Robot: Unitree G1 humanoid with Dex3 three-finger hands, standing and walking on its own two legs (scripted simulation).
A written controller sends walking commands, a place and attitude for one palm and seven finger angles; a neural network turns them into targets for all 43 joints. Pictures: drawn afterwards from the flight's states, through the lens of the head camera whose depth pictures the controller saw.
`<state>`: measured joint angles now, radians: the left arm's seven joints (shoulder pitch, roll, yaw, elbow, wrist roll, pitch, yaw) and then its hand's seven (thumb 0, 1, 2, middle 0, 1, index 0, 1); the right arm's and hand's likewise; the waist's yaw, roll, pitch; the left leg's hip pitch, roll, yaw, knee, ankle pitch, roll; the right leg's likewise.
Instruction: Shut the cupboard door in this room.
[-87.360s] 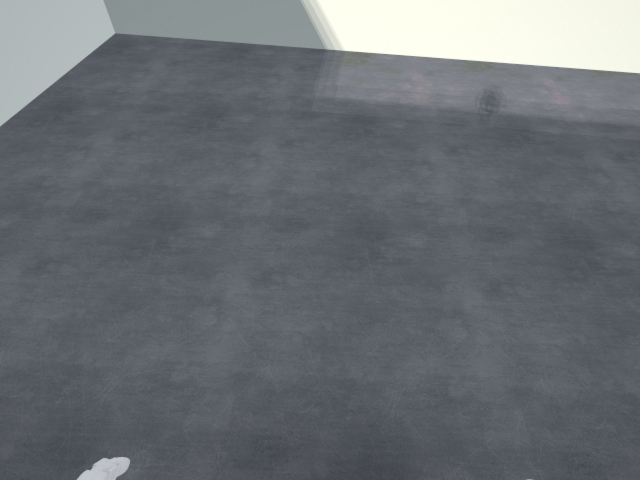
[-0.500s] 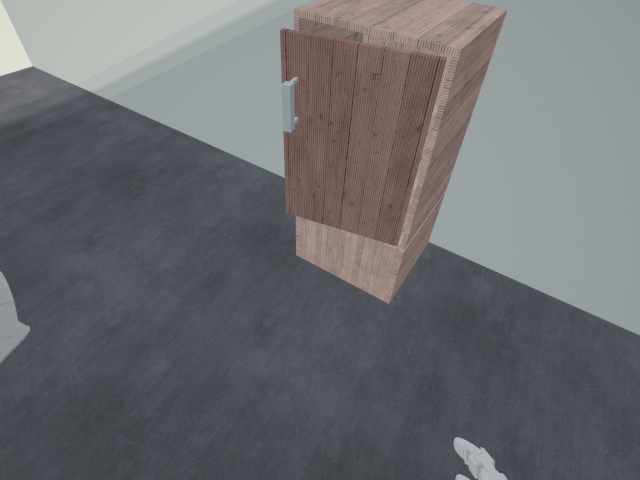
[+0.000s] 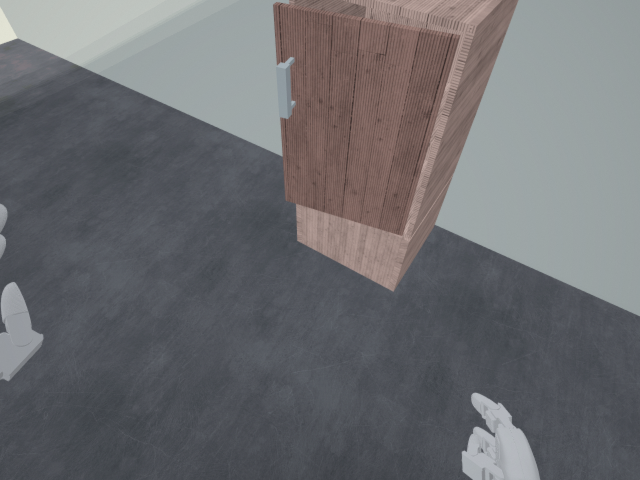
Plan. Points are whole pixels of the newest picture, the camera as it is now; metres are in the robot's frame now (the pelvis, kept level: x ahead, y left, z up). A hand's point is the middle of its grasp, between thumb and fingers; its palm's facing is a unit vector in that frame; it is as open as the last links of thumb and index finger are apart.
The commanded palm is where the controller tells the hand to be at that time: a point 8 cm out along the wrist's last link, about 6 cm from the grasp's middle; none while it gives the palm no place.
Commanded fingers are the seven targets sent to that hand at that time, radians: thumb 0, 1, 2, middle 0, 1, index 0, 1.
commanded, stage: stop stepping back and stand still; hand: left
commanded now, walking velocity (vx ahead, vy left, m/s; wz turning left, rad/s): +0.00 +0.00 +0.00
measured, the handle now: (288, 87) +0.96 +0.12 -0.01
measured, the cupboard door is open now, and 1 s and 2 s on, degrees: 11 11 11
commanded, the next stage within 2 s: let the arm hang, fingers relaxed in 0.14 s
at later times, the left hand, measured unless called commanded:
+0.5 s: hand out of the picture +0.08 +0.20 -0.14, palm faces -0.07 -0.97 -0.22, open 7.4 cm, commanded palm none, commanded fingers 0.00 0.90 0.90 -0.20 -0.30 -0.20 -0.30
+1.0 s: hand out of the picture -0.07 +0.21 -0.17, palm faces +0.01 -0.98 -0.19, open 7.4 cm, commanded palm none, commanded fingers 0.00 0.90 0.90 -0.20 -0.30 -0.20 -0.30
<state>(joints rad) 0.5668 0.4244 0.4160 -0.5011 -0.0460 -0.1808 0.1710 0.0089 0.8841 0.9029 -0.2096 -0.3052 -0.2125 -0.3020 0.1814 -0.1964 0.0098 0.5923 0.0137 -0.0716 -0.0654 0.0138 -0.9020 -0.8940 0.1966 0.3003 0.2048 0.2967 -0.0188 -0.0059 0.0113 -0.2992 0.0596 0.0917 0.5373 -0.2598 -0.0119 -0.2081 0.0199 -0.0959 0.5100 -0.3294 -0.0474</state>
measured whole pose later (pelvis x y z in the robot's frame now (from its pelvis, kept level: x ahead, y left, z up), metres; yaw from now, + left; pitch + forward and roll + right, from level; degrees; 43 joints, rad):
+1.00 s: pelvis -0.03 +0.03 +0.01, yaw -1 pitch -2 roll +0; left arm 0.35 0.15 0.00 1.16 0.01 0.01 0.03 0.00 0.91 0.90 -0.20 -0.30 -0.20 -0.30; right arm 0.33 -0.13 0.00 1.14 -0.02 0.02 -0.02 0.01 -0.91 -0.89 0.20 0.30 0.20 0.30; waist -0.01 0.01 0.03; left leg -0.20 0.02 0.13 0.39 -0.16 0.04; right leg -0.13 -0.02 -0.07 0.39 -0.23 -0.01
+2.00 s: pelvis -0.01 +0.03 +0.01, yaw -1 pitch -2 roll +0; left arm 0.18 0.26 0.01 1.13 0.02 -0.01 0.01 0.00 0.90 0.90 -0.20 -0.30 -0.20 -0.30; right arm 0.17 -0.27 -0.01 1.12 -0.01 -0.01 -0.01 0.01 -0.90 -0.89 0.20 0.30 0.20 0.30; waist -0.01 0.00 0.04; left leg -0.15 0.01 0.12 0.32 -0.15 0.03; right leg -0.08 -0.02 -0.07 0.33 -0.22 -0.01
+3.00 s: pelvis +0.03 +0.02 +0.01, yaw +32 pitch +1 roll +2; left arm 0.28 0.19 0.05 0.94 0.03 -0.02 0.01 0.00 0.90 0.90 -0.20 -0.30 -0.20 -0.30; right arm 0.21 -0.27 -0.10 0.91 -0.03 0.06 0.04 0.01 -0.91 -0.89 0.19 0.30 0.20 0.30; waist -0.04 0.01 0.06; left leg -0.59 0.03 0.02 1.10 -0.30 -0.04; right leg -0.12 -0.10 -0.15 0.41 -0.29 0.01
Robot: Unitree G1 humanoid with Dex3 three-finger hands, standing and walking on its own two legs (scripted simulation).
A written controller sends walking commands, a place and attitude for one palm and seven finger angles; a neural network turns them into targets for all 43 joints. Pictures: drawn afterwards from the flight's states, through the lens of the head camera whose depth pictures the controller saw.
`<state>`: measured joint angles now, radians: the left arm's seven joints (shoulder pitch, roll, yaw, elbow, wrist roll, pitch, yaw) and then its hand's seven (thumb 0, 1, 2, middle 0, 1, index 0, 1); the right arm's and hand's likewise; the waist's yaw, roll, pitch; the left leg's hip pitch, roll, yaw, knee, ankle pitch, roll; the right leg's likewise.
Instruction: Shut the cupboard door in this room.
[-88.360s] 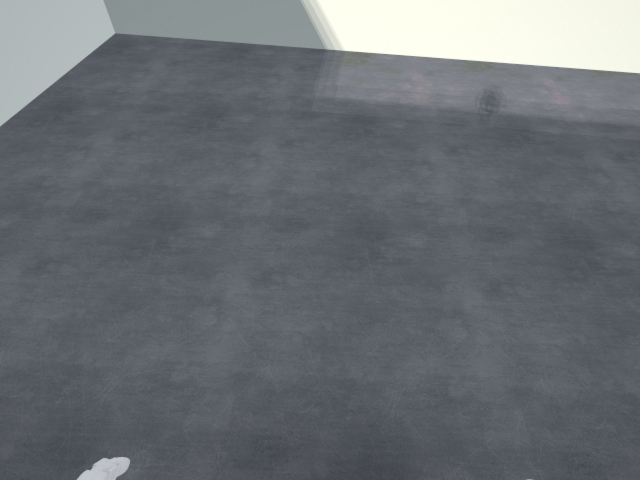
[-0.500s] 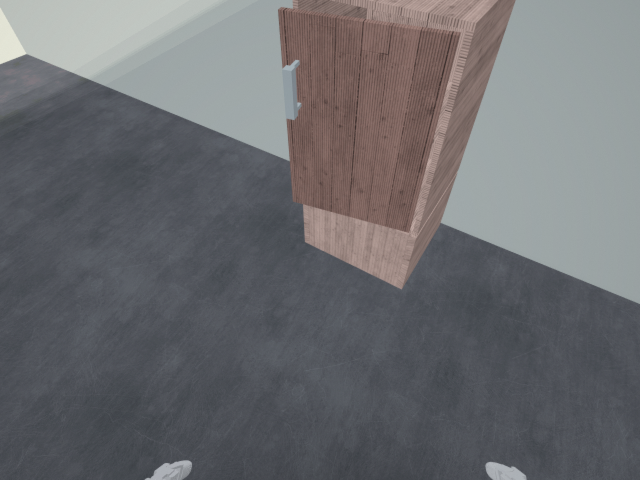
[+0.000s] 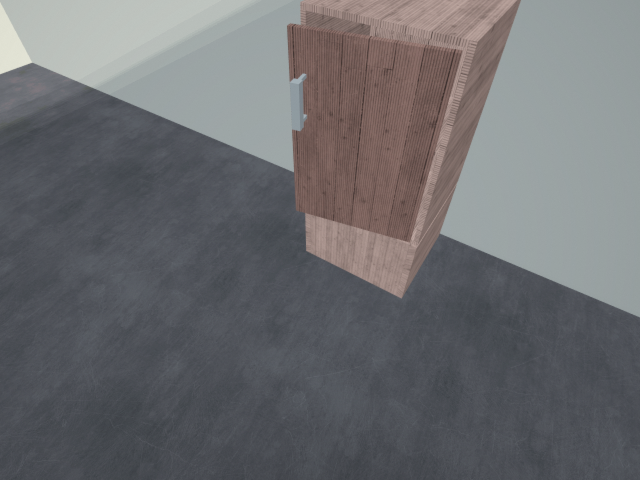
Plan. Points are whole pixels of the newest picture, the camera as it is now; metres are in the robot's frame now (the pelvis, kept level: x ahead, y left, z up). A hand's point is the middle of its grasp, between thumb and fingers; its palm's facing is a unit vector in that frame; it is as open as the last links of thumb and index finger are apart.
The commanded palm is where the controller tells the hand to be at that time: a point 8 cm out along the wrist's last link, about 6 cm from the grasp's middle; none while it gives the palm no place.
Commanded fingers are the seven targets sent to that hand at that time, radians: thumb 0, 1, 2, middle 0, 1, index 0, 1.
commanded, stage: let the arm hang, fingers relaxed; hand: left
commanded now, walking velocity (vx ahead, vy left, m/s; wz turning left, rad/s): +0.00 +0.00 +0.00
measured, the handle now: (300, 102) +0.98 +0.10 -0.02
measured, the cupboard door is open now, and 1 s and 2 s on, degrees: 11 11 11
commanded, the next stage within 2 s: look to check the result in 0.34 s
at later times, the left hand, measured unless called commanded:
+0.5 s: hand out of the picture -0.02 +0.18 -0.18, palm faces +0.01 -0.98 -0.20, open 7.4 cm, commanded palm none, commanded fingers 0.00 0.90 0.90 -0.20 -0.30 -0.20 -0.30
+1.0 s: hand out of the picture +0.06 +0.21 -0.16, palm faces -0.01 -0.96 -0.27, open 7.4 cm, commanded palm none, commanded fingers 0.00 0.90 0.90 -0.20 -0.30 -0.20 -0.30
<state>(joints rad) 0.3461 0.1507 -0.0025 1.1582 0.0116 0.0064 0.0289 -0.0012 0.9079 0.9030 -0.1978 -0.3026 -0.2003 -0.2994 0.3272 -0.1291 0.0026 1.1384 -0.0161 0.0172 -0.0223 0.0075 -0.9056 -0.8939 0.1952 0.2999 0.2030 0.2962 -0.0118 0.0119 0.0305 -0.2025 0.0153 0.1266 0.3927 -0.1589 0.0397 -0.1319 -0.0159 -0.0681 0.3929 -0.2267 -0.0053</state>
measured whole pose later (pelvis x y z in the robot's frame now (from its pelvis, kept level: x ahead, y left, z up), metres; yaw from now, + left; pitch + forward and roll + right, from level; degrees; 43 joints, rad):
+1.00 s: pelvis +0.02 +0.00 +0.00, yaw +0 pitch -2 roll +0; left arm 0.18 0.26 0.01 1.13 0.02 -0.01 0.01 0.00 0.90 0.90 -0.20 -0.30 -0.20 -0.30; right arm 0.17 -0.27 -0.01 1.12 -0.01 -0.01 -0.01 0.01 -0.90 -0.89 0.20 0.30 0.20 0.30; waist -0.01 0.00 0.04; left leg -0.15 0.01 0.12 0.32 -0.15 0.03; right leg -0.08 -0.02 -0.07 0.33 -0.22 -0.01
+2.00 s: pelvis +0.05 -0.01 +0.00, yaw +33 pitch +1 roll +2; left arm 0.28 0.19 0.05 0.94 0.03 -0.02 0.01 0.00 0.90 0.90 -0.20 -0.30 -0.20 -0.30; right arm 0.21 -0.27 -0.10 0.91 -0.03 0.06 0.04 0.01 -0.91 -0.89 0.19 0.30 0.20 0.30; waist -0.04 0.01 0.06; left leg -0.59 0.03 0.02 1.10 -0.30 -0.04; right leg -0.12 -0.10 -0.15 0.41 -0.29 0.01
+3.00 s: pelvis +0.24 +0.18 -0.01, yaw +34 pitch +1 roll -1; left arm 0.23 0.19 0.09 0.99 0.02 0.06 -0.01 0.00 0.91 0.90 -0.20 -0.30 -0.20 -0.30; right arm 0.16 -0.15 -0.01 0.94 -0.03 0.00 -0.04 0.01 -0.91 -0.89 0.20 0.30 0.20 0.30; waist 0.03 -0.03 0.10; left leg -0.25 0.06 0.10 0.52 -0.29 0.01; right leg -0.43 0.03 -0.01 0.96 -0.49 0.02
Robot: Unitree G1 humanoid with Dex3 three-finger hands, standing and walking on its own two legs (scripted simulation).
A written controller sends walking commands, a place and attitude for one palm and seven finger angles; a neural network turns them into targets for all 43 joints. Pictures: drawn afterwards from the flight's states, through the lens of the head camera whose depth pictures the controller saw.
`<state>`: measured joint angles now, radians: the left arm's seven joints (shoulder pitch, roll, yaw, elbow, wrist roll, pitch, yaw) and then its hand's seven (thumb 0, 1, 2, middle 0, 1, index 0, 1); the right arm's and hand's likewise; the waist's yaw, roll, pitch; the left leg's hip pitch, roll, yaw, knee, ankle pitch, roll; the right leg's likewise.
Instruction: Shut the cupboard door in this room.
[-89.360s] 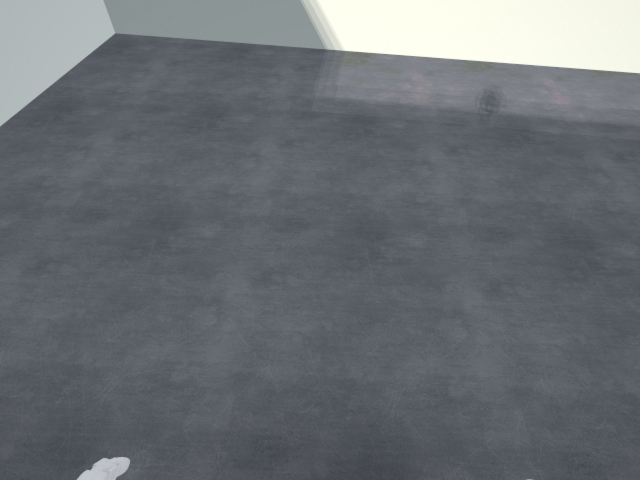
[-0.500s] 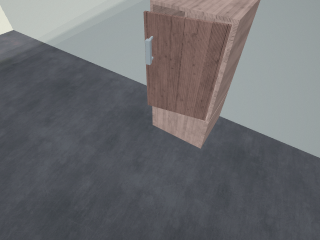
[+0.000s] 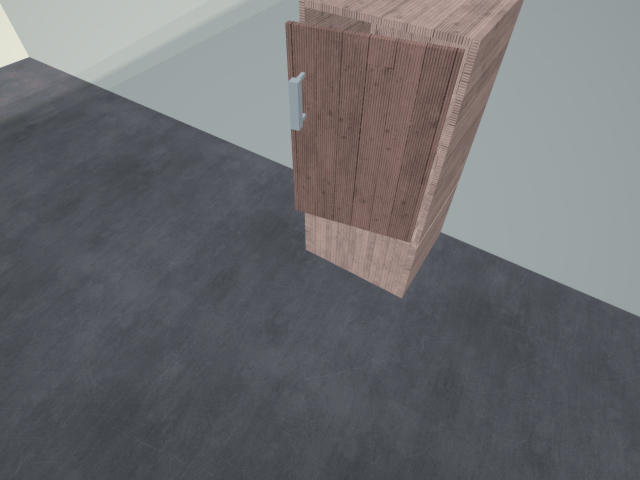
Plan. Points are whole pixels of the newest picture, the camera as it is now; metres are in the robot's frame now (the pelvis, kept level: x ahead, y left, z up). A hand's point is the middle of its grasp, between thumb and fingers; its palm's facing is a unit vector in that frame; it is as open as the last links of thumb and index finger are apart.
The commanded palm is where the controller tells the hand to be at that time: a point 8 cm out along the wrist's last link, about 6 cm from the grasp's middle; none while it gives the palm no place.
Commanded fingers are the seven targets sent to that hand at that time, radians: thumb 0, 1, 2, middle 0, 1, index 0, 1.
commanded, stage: walk to a spot facing it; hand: left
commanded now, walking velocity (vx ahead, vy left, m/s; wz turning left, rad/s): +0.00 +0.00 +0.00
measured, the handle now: (299, 101) +0.97 +0.10 -0.02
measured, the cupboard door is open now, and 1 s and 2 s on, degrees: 11 11 11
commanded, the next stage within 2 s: turn to face it in 1.36 s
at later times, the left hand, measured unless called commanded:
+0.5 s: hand out of the picture +0.01 +0.22 -0.21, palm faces +0.20 -0.95 -0.22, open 7.4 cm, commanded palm none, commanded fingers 0.00 0.90 0.90 -0.20 -0.30 -0.20 -0.30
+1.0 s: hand out of the picture -0.03 +0.19 -0.16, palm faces +0.51 -0.81 -0.27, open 7.4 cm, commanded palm none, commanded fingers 0.00 0.90 0.90 -0.20 -0.30 -0.20 -0.30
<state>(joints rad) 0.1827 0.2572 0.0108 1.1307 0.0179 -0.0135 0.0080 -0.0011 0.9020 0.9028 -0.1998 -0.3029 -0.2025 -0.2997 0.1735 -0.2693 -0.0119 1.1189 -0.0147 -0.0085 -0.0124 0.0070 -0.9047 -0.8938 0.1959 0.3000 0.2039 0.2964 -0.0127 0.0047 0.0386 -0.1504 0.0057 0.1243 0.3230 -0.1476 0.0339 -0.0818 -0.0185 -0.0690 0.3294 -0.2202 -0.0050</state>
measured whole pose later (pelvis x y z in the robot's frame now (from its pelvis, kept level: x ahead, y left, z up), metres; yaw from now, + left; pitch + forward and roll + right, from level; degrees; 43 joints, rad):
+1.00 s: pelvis +0.04 -0.01 +0.00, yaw +33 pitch +1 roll +2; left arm 0.28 0.19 0.05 0.94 0.03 -0.02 0.01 0.00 0.90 0.90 -0.20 -0.30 -0.20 -0.30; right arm 0.21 -0.27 -0.10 0.91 -0.03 0.06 0.04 0.01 -0.91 -0.89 0.19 0.30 0.20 0.30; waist -0.04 0.01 0.06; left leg -0.59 0.03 0.02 1.10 -0.30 -0.04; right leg -0.12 -0.10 -0.15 0.41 -0.29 0.01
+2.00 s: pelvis +0.23 +0.18 -0.01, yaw +34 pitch +1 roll -1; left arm 0.23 0.19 0.09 0.99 0.02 0.06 -0.01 0.00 0.91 0.90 -0.20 -0.30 -0.20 -0.30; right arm 0.16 -0.15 -0.01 0.94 -0.03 0.00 -0.04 0.01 -0.91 -0.89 0.20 0.30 0.20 0.30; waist 0.03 -0.03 0.10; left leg -0.25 0.06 0.10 0.52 -0.29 0.01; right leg -0.43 0.03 -0.01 0.96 -0.49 0.02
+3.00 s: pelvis +0.29 +0.19 -0.02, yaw -1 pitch +1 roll -1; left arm 0.15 0.23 0.06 0.87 0.02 0.04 -0.01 0.00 0.90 0.90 -0.20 -0.30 -0.20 -0.30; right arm 0.21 -0.28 -0.06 0.92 -0.02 0.07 -0.02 0.01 -0.90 -0.89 0.20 0.30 0.20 0.30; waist -0.02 0.06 0.10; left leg -0.44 0.11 0.05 1.05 -0.49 -0.07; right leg -0.29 0.01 -0.03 0.59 -0.33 -0.03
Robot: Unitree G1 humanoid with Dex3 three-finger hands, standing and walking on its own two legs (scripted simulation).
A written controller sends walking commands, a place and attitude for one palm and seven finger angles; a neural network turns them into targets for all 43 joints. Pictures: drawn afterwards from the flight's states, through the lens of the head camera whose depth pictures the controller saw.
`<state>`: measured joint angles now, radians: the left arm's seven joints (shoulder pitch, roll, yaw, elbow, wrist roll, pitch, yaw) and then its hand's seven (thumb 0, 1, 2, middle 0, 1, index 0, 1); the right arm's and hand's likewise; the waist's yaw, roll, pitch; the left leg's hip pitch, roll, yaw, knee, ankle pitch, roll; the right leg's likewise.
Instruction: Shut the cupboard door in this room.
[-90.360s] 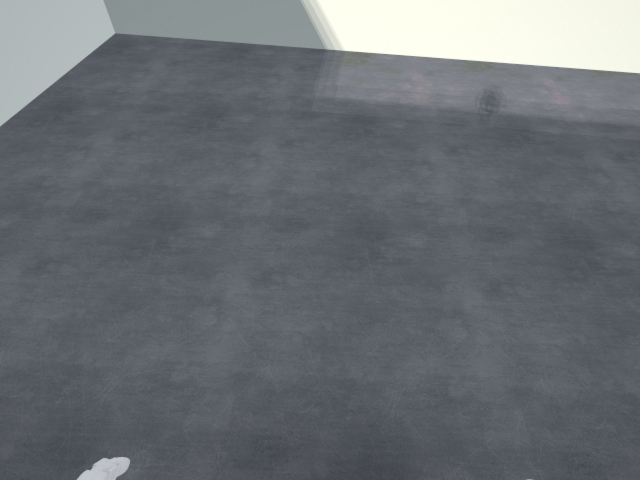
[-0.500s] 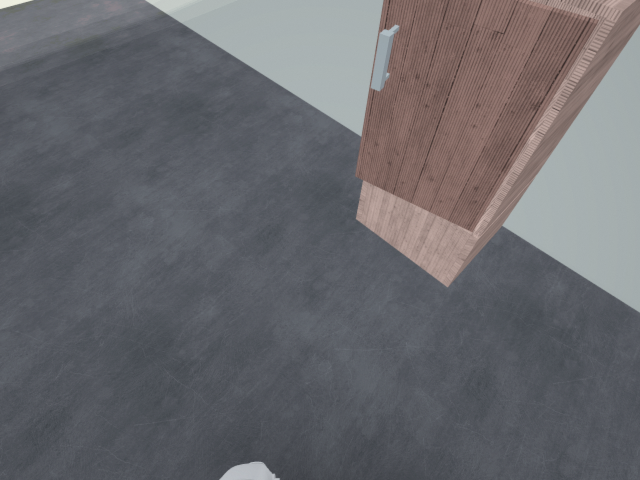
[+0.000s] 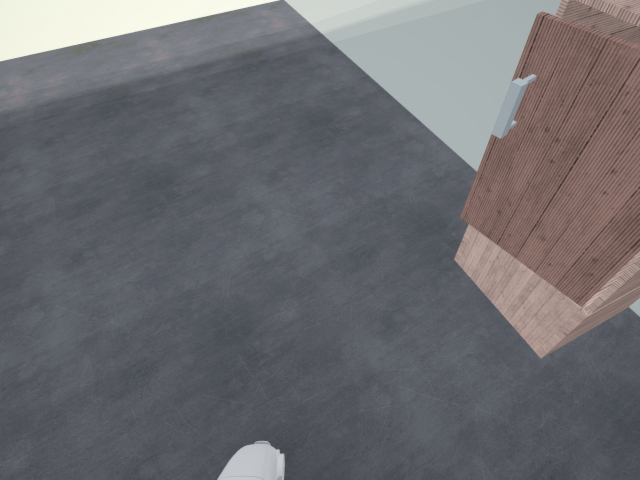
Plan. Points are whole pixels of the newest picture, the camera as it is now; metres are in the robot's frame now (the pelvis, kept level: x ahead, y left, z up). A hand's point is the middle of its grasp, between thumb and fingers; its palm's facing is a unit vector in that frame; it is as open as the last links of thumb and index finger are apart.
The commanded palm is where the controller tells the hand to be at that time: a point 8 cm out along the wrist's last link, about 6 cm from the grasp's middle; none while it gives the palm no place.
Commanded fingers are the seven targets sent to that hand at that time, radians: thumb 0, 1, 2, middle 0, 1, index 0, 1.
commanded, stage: walk to a spot facing it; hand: left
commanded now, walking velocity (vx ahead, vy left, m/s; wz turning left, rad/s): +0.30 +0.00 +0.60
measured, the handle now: (515, 106) +0.84 -0.41 -0.02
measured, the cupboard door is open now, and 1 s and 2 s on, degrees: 11 11 11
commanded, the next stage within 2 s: turn to face it in 0.36 s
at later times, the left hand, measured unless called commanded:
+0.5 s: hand (158, 463) +0.17 +0.25 -0.17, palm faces +0.27 -0.92 -0.27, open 7.4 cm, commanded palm none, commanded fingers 0.00 0.90 0.90 -0.20 -0.30 -0.20 -0.30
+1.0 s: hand (183, 389) +0.28 +0.25 -0.19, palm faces +0.11 -0.98 -0.17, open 7.4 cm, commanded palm none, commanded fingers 0.00 0.90 0.90 -0.20 -0.30 -0.20 -0.30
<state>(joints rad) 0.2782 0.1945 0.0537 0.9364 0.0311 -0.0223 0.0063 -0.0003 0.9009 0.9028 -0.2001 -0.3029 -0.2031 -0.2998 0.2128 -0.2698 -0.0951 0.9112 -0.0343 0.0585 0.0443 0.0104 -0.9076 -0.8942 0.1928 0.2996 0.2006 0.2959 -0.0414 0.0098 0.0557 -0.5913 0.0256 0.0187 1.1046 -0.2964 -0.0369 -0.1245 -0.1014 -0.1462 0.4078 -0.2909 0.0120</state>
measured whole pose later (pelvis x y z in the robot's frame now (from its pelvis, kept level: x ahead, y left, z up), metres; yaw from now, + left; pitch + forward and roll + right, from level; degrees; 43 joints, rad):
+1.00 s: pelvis +0.26 +0.06 -0.01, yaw +1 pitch +1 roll -1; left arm 0.23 0.19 0.09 0.99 0.02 0.06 -0.01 0.00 0.91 0.90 -0.20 -0.30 -0.20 -0.30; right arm 0.16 -0.15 -0.01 0.94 -0.03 0.00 -0.04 0.01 -0.91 -0.89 0.20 0.30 0.20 0.30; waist 0.03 -0.03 0.10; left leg -0.25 0.06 0.10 0.52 -0.29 0.01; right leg -0.43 0.03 -0.01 0.96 -0.49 0.02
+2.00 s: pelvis +0.32 +0.03 -0.02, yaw -34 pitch +1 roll -1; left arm 0.15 0.23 0.06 0.87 0.02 0.04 -0.01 0.00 0.90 0.90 -0.20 -0.30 -0.20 -0.30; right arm 0.21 -0.28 -0.06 0.92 -0.02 0.07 -0.02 0.01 -0.90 -0.89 0.20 0.30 0.20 0.30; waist -0.02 0.06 0.10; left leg -0.44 0.11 0.05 1.05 -0.49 -0.07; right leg -0.29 0.01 -0.03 0.59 -0.33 -0.03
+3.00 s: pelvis +0.40 -0.04 -0.01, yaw -52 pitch +1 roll +0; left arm 0.28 0.21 0.06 1.05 0.03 0.04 -0.03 0.00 0.90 0.90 -0.20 -0.30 -0.20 -0.30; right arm 0.32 -0.17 -0.01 0.98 -0.05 -0.04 -0.02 0.01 -0.91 -0.89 0.20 0.30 0.20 0.30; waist -0.03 -0.05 0.01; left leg -0.26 0.07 0.12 0.54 -0.30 0.00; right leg -0.38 0.00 -0.02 0.99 -0.45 -0.04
